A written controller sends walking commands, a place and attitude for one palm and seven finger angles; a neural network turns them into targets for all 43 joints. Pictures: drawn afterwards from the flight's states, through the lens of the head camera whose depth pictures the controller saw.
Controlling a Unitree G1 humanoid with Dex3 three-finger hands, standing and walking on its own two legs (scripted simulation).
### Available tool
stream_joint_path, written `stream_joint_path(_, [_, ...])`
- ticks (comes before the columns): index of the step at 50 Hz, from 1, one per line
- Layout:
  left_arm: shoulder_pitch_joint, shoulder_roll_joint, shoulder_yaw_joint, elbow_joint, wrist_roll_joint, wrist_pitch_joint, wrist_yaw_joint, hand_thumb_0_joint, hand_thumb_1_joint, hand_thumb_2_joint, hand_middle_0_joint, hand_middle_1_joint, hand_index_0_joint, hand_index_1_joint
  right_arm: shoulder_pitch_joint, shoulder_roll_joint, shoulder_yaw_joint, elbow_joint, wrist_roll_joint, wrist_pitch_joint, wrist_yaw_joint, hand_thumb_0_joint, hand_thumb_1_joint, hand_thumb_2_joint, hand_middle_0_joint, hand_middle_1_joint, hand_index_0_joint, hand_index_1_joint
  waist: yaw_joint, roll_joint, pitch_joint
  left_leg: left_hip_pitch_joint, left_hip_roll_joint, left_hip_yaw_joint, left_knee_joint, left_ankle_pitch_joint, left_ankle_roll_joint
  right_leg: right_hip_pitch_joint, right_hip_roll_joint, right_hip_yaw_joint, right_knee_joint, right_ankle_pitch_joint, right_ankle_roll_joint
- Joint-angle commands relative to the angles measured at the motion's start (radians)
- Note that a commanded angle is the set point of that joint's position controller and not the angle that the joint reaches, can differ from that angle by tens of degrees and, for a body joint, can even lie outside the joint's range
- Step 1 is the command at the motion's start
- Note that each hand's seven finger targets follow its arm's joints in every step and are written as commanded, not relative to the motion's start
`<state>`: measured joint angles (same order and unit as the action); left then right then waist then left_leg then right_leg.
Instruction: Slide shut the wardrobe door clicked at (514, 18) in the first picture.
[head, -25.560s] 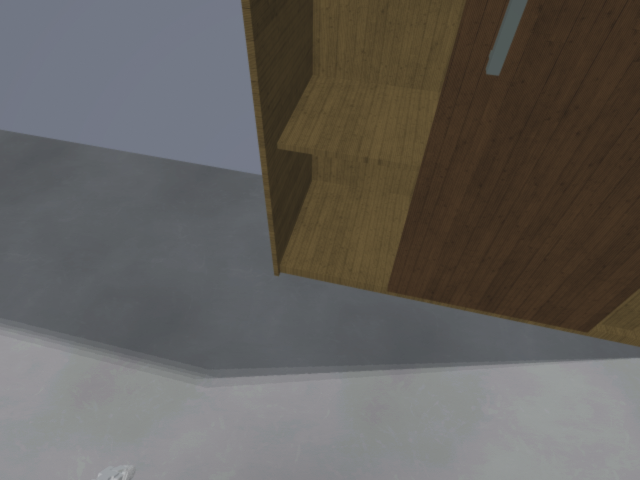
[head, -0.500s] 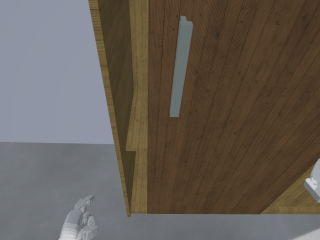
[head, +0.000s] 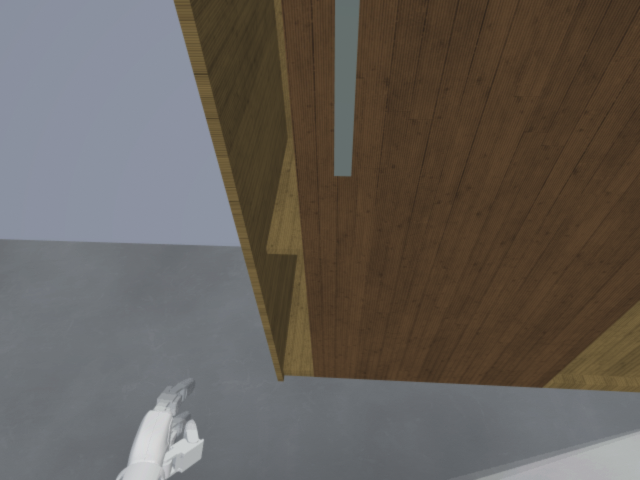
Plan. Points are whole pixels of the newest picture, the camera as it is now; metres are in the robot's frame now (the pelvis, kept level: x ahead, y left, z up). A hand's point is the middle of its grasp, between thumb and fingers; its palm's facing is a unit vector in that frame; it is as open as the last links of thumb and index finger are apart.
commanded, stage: step back with the hand held close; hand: right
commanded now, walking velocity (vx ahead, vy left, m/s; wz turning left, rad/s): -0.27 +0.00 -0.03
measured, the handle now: (345, 79) +0.49 -0.01 +0.26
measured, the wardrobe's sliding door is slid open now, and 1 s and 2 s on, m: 0.10 0.10 0.10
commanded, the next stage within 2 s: stop stepping back and stand still in 0.62 s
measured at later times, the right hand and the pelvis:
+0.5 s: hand out of the picture +0.12 -0.27 +0.18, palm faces +0.53 +0.74 -0.42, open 7.4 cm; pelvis -0.07 +0.00 -0.02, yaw -5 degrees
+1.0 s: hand out of the picture -0.01 -0.27 +0.21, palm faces +0.55 +0.77 -0.33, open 7.4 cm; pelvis -0.18 +0.00 +0.00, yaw -2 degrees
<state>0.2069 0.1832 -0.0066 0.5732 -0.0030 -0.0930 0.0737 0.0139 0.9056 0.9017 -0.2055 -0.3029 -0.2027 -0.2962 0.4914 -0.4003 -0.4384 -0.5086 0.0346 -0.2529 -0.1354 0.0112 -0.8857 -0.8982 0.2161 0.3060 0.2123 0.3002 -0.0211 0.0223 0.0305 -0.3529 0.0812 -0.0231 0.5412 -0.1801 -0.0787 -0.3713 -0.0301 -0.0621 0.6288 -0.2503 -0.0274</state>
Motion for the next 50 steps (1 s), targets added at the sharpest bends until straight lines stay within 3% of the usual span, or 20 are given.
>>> stream_joint_path(1, [-0.081,0.154,0.059,-0.148,0.003,-0.071,0.013,0.0,0.9,0.9,-0.2,-0.3,-0.2,-0.3,-0.082,-0.156,-0.099,-0.174,-0.01,-0.082,-0.019,0.0,-0.9,-0.9,0.2,0.3,0.2,0.3,0.009,-0.067,-0.06,0.088,-0.018,-0.047,-0.077,-0.158,0.077,-0.171,-0.056,0.094,-0.204,-0.347,-0.031])
stream_joint_path(18, [-0.062,0.169,0.077,-0.127,0.01,-0.123,0.015,0.0,0.9,0.9,-0.2,-0.3,-0.2,-0.3,-0.101,-0.176,-0.145,-0.212,-0.024,-0.148,-0.016,0.0,-0.9,-0.9,0.2,0.3,0.2,0.3,0.017,-0.091,-0.079,0.094,-0.083,-0.125,0.04,-0.097,0.085,-0.264,-0.079,0.171,-0.21,-0.414,-0.056])
stream_joint_path(25, [-0.071,0.169,0.087,-0.126,0.015,-0.139,0.016,0.0,0.9,0.9,-0.2,-0.3,-0.2,-0.3,-0.126,-0.178,-0.17,-0.23,-0.034,-0.169,-0.007,0.0,-0.9,-0.9,0.2,0.3,0.2,0.3,0.007,-0.161,-0.127,0.196,-0.129,-0.12,0.224,-0.054,0.076,-0.383,-0.152,0.208,-0.245,-0.516,-0.093])
stream_joint_path(27, [-0.07,0.161,0.095,-0.131,0.017,-0.131,0.013,0.0,0.9,0.9,-0.2,-0.3,-0.2,-0.3,-0.109,-0.203,-0.195,-0.23,-0.025,-0.167,-0.004,0.0,-0.9,-0.9,0.2,0.3,0.2,0.3,0.007,-0.055,-0.115,0.071,-0.076,-0.245,0.097,-0.153,0.112,-0.335,-0.074,0.129,-0.096,-0.507,-0.061])
stream_joint_path(29, [-0.051,0.131,0.089,-0.102,0.02,-0.119,0.0,0.0,0.9,0.9,-0.2,-0.3,-0.2,-0.3,-0.11,-0.21,-0.176,-0.246,-0.008,-0.163,-0.007,0.0,-0.9,-0.9,0.2,0.3,0.2,0.3,0.015,0.125,-0.101,-0.266,0.106,-0.447,-0.177,-0.298,0.199,-0.068,0.037,0.055,0.207,-0.335,0.016])
stream_joint_path(31, [-0.05,0.109,0.076,-0.065,0.021,-0.094,-0.019,0.0,0.9,0.9,-0.2,-0.3,-0.2,-0.3,-0.125,-0.213,-0.154,-0.248,-0.004,-0.151,-0.012,0.0,-0.9,-0.9,0.2,0.3,0.2,0.3,0.03,0.212,-0.138,-0.38,0.158,-0.395,-0.252,-0.326,0.215,0.128,0.056,0.052,0.314,-0.196,0.034])
stream_joint_path(33, [-0.032,0.13,0.085,-0.066,0.011,-0.089,-0.013,0.0,0.9,0.9,-0.2,-0.3,-0.2,-0.3,-0.154,-0.209,-0.149,-0.259,0.001,-0.158,-0.009,0.0,-0.9,-0.9,0.2,0.3,0.2,0.3,0.051,0.134,-0.112,-0.413,0.063,-0.263,-0.144,-0.269,0.154,0.21,0.019,0.093,0.086,-0.203,0.011])
stream_joint_path(34, [-0.037,0.158,0.089,-0.09,0.011,-0.092,-0.001,0.0,0.9,0.9,-0.2,-0.3,-0.2,-0.3,-0.159,-0.192,-0.141,-0.266,0.002,-0.164,-0.007,0.0,-0.9,-0.9,0.2,0.3,0.2,0.3,0.054,-0.033,-0.085,-0.369,-0.044,-0.182,0.03,-0.279,0.105,0.113,-0.067,0.207,-0.125,-0.31,-0.036])
stream_joint_path(35, [-0.08,0.181,0.09,-0.108,0.014,-0.109,0.01,0.0,0.9,0.9,-0.2,-0.3,-0.2,-0.3,-0.175,-0.176,-0.158,-0.269,0.007,-0.17,-0.011,0.0,-0.9,-0.9,0.2,0.3,0.2,0.3,0.057,-0.335,-0.109,-0.164,-0.183,-0.041,0.43,-0.325,0.049,-0.165,-0.292,0.434,-0.418,-0.58,-0.127])
stream_joint_path(36, [-0.062,0.155,0.095,-0.089,0.025,-0.129,0.018,0.0,0.9,0.9,-0.2,-0.3,-0.2,-0.3,-0.206,-0.194,-0.187,-0.281,0.001,-0.168,-0.02,0.0,-0.9,-0.9,0.2,0.3,0.2,0.3,0.054,-0.386,-0.186,-0.03,-0.216,-0.031,0.789,-0.344,0.038,-0.273,-0.416,0.533,-0.528,-0.572,-0.177])
stream_joint_path(37, [-0.045,0.13,0.106,-0.084,0.009,-0.137,0.015,0.0,0.9,0.9,-0.2,-0.3,-0.2,-0.3,-0.247,-0.227,-0.184,-0.339,0.009,-0.175,-0.023,0.0,-0.9,-0.9,0.2,0.3,0.2,0.3,0.045,-0.232,-0.231,-0.076,-0.19,-0.071,0.854,-0.337,0.048,-0.149,-0.375,0.442,-0.443,-0.379,-0.157])
stream_joint_path(38, [-0.039,0.169,0.126,-0.082,0.004,-0.144,0.004,0.0,0.9,0.9,-0.2,-0.3,-0.2,-0.3,-0.1,-0.205,-0.196,-0.221,0.021,-0.164,-0.021,0.0,-0.9,-0.9,0.2,0.3,0.2,0.3,0.017,-0.206,-0.248,-0.133,-0.181,-0.049,0.831,-0.346,0.05,-0.029,-0.34,0.312,-0.353,-0.3,-0.143])
stream_joint_path(40, [-0.095,0.162,0.113,-0.111,-0.008,-0.146,-0.017,0.0,0.9,0.9,-0.2,-0.3,-0.2,-0.3,-0.06,-0.162,-0.154,-0.231,0.04,-0.143,-0.013,0.0,-0.9,-0.9,0.2,0.3,0.2,0.3,0.0,-0.291,-0.193,-0.046,-0.149,0.05,0.619,-0.371,0.067,-0.082,-0.291,0.162,-0.38,-0.362,-0.085])
stream_joint_path(43, [-0.077,0.144,0.078,-0.115,-0.003,-0.132,-0.011,0.0,0.9,0.9,-0.2,-0.3,-0.2,-0.3,-0.088,-0.161,-0.119,-0.226,0.026,-0.11,-0.012,0.0,-0.9,-0.9,0.2,0.3,0.2,0.3,-0.002,-0.293,-0.132,0.148,-0.152,0.153,0.137,-0.404,0.109,-0.102,-0.217,0.105,-0.379,-0.478,0.012])
stream_joint_path(44, [-0.088,0.143,0.076,-0.126,0.004,-0.125,-0.006,0.0,0.9,0.9,-0.2,-0.3,-0.2,-0.3,-0.098,-0.177,-0.116,-0.227,0.019,-0.091,-0.008,0.0,-0.9,-0.9,0.2,0.3,0.2,0.3,-0.011,-0.189,-0.12,0.166,-0.115,0.09,-0.054,-0.412,0.139,-0.101,-0.136,0.028,-0.242,-0.429,0.055])
stream_joint_path(45, [-0.078,0.134,0.081,-0.118,0.002,-0.113,-0.003,0.0,0.9,0.9,-0.2,-0.3,-0.2,-0.3,-0.123,-0.205,-0.122,-0.217,0.01,-0.078,-0.006,0.0,-0.9,-0.9,0.2,0.3,0.2,0.3,-0.01,0.101,-0.075,-0.001,0.051,-0.204,-0.272,-0.473,0.225,-0.067,0.004,-0.078,0.159,-0.306,0.084])
stream_joint_path(46, [-0.101,0.136,0.072,-0.109,0.0,-0.104,-0.006,0.0,0.9,0.9,-0.2,-0.3,-0.2,-0.3,-0.19,-0.238,-0.116,-0.236,0.016,-0.064,-0.009,0.0,-0.9,-0.9,0.2,0.3,0.2,0.3,-0.011,0.304,-0.043,-0.193,0.297,-0.521,-0.426,-0.529,0.313,-0.123,0.045,0.028,0.555,-0.211,0.069])
stream_joint_path(47, [-0.105,0.136,0.048,-0.08,0.02,-0.101,-0.003,0.0,0.9,0.9,-0.2,-0.3,-0.2,-0.3,-0.266,-0.224,-0.121,-0.204,0.013,-0.047,-0.021,0.0,-0.9,-0.9,0.2,0.3,0.2,0.3,0.007,0.177,-0.052,-0.238,0.316,-0.504,-0.414,-0.484,0.34,-0.142,0.013,0.091,0.639,-0.167,0.066])
stream_joint_path(48, [-0.096,0.095,0.024,-0.067,0.009,-0.094,0.005,0.0,0.9,0.9,-0.2,-0.3,-0.2,-0.3,-0.254,-0.198,-0.089,-0.148,0.028,-0.022,-0.018,0.0,-0.9,-0.9,0.2,0.3,0.2,0.3,0.018,0.204,-0.072,-0.26,0.252,-0.4,-0.389,-0.657,0.276,-0.088,-0.006,0.111,0.614,-0.159,0.058])
stream_joint_path(50, [-0.088,0.134,0.037,-0.064,0.011,-0.094,0.034,0.0,0.9,0.9,-0.2,-0.3,-0.2,-0.3,-0.221,-0.146,-0.051,-0.068,0.017,0.002,-0.016,0.0,-0.9,-0.9,0.2,0.3,0.2,0.3,0.038,0.208,-0.028,-0.259,0.148,-0.19,-0.31,-0.513,0.21,0.028,-0.023,0.073,0.38,-0.115,0.034])
